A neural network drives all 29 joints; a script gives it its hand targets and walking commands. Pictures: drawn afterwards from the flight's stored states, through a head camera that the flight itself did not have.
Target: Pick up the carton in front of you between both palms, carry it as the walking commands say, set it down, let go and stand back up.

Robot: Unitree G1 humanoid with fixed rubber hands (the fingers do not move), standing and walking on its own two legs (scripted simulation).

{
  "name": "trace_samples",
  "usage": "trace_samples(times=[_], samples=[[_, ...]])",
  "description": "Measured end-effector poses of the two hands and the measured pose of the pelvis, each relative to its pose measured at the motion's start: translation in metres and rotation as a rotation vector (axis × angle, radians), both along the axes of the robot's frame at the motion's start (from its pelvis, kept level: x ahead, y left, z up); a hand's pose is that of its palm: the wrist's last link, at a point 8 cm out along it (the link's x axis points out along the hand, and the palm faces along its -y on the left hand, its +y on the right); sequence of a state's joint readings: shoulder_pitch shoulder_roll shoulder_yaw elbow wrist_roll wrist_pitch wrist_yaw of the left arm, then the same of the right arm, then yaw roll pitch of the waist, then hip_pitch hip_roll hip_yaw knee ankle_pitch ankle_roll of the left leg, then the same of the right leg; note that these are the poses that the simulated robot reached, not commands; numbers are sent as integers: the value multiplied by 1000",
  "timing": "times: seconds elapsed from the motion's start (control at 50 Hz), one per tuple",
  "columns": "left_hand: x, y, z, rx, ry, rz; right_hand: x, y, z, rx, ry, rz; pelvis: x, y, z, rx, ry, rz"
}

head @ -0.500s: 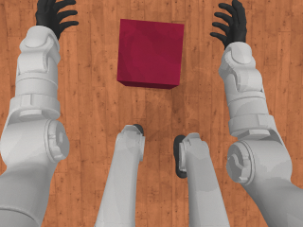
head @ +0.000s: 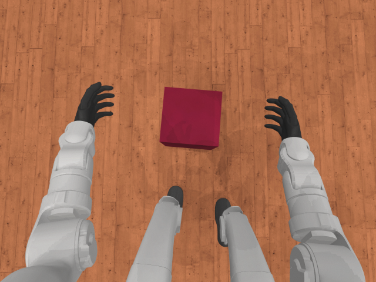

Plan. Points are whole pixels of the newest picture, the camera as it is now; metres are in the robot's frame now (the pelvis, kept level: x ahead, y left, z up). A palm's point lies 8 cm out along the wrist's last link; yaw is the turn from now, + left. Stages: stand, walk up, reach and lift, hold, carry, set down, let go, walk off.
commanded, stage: let go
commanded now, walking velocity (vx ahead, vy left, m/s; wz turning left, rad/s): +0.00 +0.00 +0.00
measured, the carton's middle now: (190, 122) +0.48 +0.04 -0.57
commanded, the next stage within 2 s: stand in 0.98 s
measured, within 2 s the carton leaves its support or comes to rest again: neither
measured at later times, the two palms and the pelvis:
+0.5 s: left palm (78, 206) +0.23 +0.21 +0.00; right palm out of the picture +0.24 -0.26 +0.00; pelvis +0.05 -0.03 +0.08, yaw +1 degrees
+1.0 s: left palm (74, 222) +0.21 +0.21 +0.01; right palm out of the picture +0.23 -0.26 +0.02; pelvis +0.06 -0.03 +0.08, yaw +1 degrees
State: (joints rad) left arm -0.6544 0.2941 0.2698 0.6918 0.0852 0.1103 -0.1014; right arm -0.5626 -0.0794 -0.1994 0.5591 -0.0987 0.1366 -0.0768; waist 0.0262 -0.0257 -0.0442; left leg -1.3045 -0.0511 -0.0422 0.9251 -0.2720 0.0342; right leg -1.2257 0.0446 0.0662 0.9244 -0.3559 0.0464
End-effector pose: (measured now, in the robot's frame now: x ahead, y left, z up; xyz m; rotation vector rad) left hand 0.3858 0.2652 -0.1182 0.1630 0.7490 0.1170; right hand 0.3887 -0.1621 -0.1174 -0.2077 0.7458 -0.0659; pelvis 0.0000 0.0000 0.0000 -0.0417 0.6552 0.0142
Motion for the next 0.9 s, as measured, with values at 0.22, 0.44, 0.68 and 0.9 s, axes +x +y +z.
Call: trace_samples(times=[0.22, 0.44, 0.68, 0.9], samples=[[-61, -16, 58, -10, 12, -3, -53, -38, 58, 16, 14, 9, 31, -7, 39, 25, -173, 3], [-136, -49, 108, -9, 33, -17, -132, -84, 107, 24, 30, -12, 51, -25, 72, 50, -415, -4], [-176, -71, 132, -19, 41, -24, -167, -111, 133, 21, 33, 1, 58, -42, 82, 65, -667, 1], [-173, -67, 132, -10, 56, -30, -163, -101, 135, 26, 43, -1, 57, -38, 81, 64, -735, 4]])
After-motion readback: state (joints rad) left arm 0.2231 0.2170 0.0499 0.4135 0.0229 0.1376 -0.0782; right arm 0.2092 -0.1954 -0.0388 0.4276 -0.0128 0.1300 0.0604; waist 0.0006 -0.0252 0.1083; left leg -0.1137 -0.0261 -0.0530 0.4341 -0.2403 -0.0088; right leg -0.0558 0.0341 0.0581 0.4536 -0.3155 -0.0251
